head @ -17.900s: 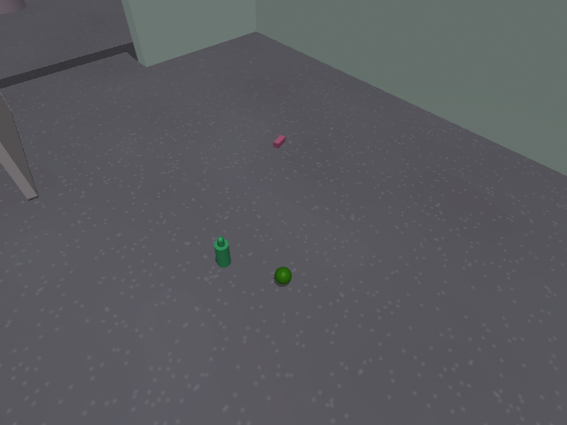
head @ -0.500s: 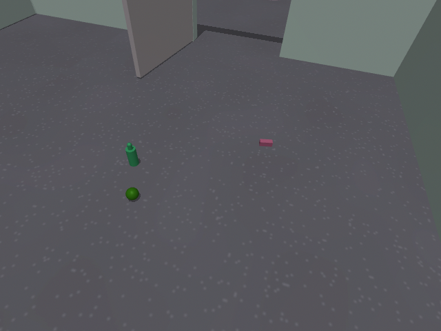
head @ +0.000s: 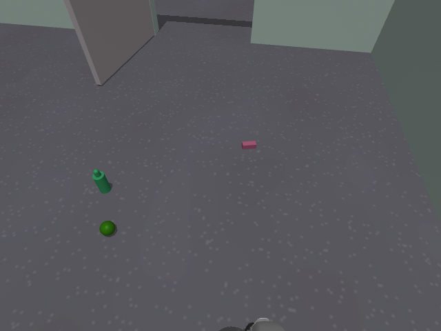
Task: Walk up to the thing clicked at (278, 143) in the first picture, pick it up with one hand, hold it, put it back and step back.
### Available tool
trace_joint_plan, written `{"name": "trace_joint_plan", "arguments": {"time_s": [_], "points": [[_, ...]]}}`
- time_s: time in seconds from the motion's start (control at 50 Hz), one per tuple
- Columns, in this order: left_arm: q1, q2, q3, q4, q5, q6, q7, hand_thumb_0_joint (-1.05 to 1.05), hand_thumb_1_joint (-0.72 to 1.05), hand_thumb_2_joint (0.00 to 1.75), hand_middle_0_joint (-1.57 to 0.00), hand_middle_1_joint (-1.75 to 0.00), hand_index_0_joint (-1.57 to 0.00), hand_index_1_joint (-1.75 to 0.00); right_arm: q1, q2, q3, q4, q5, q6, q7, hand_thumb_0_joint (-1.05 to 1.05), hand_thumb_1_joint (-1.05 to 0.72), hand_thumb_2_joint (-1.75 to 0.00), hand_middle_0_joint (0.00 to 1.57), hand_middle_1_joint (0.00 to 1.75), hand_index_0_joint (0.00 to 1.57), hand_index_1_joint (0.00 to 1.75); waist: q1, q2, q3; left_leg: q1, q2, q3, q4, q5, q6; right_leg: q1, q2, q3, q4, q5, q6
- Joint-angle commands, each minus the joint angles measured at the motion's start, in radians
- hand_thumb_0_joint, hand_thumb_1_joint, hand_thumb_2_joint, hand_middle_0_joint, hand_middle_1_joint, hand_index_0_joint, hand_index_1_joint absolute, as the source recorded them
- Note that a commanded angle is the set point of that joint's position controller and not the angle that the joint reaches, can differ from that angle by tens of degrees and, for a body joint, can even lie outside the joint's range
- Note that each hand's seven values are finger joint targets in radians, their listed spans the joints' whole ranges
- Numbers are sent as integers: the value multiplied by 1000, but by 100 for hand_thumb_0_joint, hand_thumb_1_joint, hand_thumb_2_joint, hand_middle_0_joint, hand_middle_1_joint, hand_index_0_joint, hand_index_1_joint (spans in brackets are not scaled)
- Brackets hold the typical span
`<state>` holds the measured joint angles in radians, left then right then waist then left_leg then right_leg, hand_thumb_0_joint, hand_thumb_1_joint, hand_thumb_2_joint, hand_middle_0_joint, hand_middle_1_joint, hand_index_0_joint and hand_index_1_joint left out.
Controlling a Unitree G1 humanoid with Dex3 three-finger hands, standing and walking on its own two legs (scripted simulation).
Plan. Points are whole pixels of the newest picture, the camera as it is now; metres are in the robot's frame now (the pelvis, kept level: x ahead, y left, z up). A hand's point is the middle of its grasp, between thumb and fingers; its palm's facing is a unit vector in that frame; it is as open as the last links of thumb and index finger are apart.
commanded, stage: walk up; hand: right
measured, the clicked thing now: (249, 145) +1.25 -0.23 -0.75
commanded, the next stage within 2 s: none
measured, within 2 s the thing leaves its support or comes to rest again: neither
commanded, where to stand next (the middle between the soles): +0.86 -0.01 m, yaw +3 degrees
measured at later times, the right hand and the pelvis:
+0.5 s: hand (322, 225) +0.38 -0.26 -0.13, palm faces -0.07 +0.91 -0.41, open 7.4 cm; pelvis +0.26 +0.02 -0.02, yaw +2 degrees
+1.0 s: hand (326, 193) +0.49 -0.31 -0.16, palm faces -0.05 +0.94 -0.34, open 7.4 cm; pelvis +0.47 -0.04 -0.01, yaw +1 degrees
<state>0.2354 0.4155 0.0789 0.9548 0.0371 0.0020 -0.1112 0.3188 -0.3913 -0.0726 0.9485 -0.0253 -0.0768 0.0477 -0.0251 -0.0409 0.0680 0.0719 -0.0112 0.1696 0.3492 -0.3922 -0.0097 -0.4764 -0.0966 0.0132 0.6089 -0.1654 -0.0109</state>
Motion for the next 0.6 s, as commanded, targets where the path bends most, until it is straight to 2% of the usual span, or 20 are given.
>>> {"name": "trace_joint_plan", "arguments": {"time_s": [0.0,0.02,0.04,0.06,0.08,0.1,0.14,0.18,0.26,0.34,0.38,0.42,0.44,0.46,0.48,0.5,0.52,0.54,0.56,0.58], "points": [[72,201,70,-81,6,-63,31,0,90,90,-20,-30,-20,-30,-50,-269,-58,-102,15,-15,-28,0,-90,-90,20,30,20,30,92,-3,-92,-149,211,-44,297,595,141,330,80,-105,-131,-6,-65],[241,270,99,-40,21,-70,46,0,90,90,-20,-30,-20,-30,8,-205,-35,-108,20,-8,-31,0,-90,-90,20,30,20,30,148,-150,-215,-320,147,-26,599,480,96,590,15,23,-135,-106,-130],[271,359,126,-70,14,-77,62,0,90,90,-20,-30,-20,-30,42,-123,-22,-128,35,-8,-21,0,-90,-90,20,30,20,30,139,-383,-248,-644,-43,-55,820,-63,36,768,-244,513,-219,-181,-210],[252,366,122,-80,-27,-78,63,0,90,90,-20,-30,-20,-30,6,-238,-41,-123,35,-4,-32,0,-90,-90,20,30,20,30,151,-242,-285,-710,-49,-199,884,-162,68,809,-298,719,-299,-139,-305],[217,341,119,-92,-38,-77,69,0,90,90,-20,-30,-20,-30,-63,-266,-31,-123,29,-6,-36,0,-90,-90,20,30,20,30,146,-159,-214,-740,10,-252,918,-138,75,723,-306,644,-300,-66,-300],[166,296,96,-109,-43,-79,79,0,90,90,-20,-30,-20,-30,-77,-247,-22,-120,38,-12,-32,0,-90,-90,20,30,20,30,117,-65,-160,-716,32,-291,929,-56,72,629,-260,441,-269,143,-264],[95,238,61,-132,-44,-86,89,0,90,90,-20,-30,-20,-30,-12,-213,-17,-98,50,-8,-22,0,-90,-90,20,30,20,30,54,-44,-91,-621,67,-295,826,41,65,471,-197,201,-266,314,-200],[90,225,55,-140,-43,-97,90,0,90,90,-20,-30,-20,-30,-9,-200,-19,-96,43,5,-12,0,-90,-90,20,30,20,30,46,-42,-56,-574,71,-272,776,64,38,374,-184,136,-292,361,-208],[35,240,53,-182,-33,-110,85,0,90,90,-20,-30,-20,-30,-79,-183,-14,-143,29,6,16,0,-90,-90,20,30,20,30,37,-71,36,-620,121,-195,462,126,10,338,-194,41,-334,288,-237],[36,247,55,-190,-33,-106,73,0,90,90,-20,-30,-20,-30,-105,-183,-33,-131,19,-6,30,0,-90,-90,20,30,20,30,45,-94,-9,-409,86,-129,271,319,28,264,-130,-17,-281,119,-179],[1,257,57,-198,-36,-98,72,0,90,90,-20,-30,-20,-30,-51,-189,-44,-109,16,-3,27,0,-90,-90,20,30,20,30,2,-85,-21,-289,65,-86,265,340,37,185,-140,-6,-236,-10,-169],[4,225,44,-213,-36,-94,71,0,90,90,-20,-30,-20,-30,58,-237,-71,-71,14,-9,15,0,-90,-90,20,30,20,30,-69,38,-86,-77,38,-98,253,270,61,106,-96,-33,-17,50,-127],[65,175,26,-210,-36,-93,69,0,90,90,-20,-30,-20,-30,142,-283,-91,-57,9,-19,4,0,-90,-90,20,30,20,30,-102,196,-138,48,82,-178,161,110,80,33,-13,-103,240,12,-98],[118,113,4,-215,-36,-90,66,0,90,90,-20,-30,-20,-30,208,-367,-113,-67,4,-28,-11,0,-90,-90,20,30,20,30,-108,393,-154,100,322,-592,3,-82,140,-121,127,-109,503,-327,-53],[136,185,19,-199,-39,-75,74,0,90,90,-20,-30,-20,-30,164,-391,-101,-94,20,-32,-13,0,-90,-90,20,30,20,30,-77,278,-119,36,451,-860,-134,-198,206,-160,119,-17,607,-362,-30],[114,238,32,-183,-33,-72,82,0,90,90,-20,-30,-20,-30,86,-390,-96,-115,30,-29,-16,0,-90,-90,20,30,20,30,-60,251,-79,-37,458,-909,-150,-214,268,-168,71,21,651,-337,-30],[56,242,32,-178,-36,-75,82,0,90,90,-20,-30,-20,-30,56,-358,-91,-127,32,-27,-19,0,-90,-90,20,30,20,30,-61,183,-38,-107,423,-796,-140,-127,279,-175,43,67,652,-291,-36],[52,227,30,-166,-49,-78,79,0,90,90,-20,-30,-20,-30,40,-324,-83,-129,30,-31,-24,0,-90,-90,20,30,20,30,-49,161,-25,-147,381,-657,-113,30,259,-153,34,91,634,-235,-38],[95,208,25,-146,-55,-73,74,0,90,90,-20,-30,-20,-30,6,-293,-71,-132,34,-35,-25,0,-90,-90,20,30,20,30,-13,170,-33,-180,318,-510,-95,122,216,-107,19,97,580,-195,-41],[130,192,21,-135,-52,-67,70,0,90,90,-20,-30,-20,-30,-8,-279,-65,-132,33,-36,-23,0,-90,-90,20,30,20,30,9,191,-30,-229,285,-435,-92,151,199,-58,13,78,516,-172,-38]]}}
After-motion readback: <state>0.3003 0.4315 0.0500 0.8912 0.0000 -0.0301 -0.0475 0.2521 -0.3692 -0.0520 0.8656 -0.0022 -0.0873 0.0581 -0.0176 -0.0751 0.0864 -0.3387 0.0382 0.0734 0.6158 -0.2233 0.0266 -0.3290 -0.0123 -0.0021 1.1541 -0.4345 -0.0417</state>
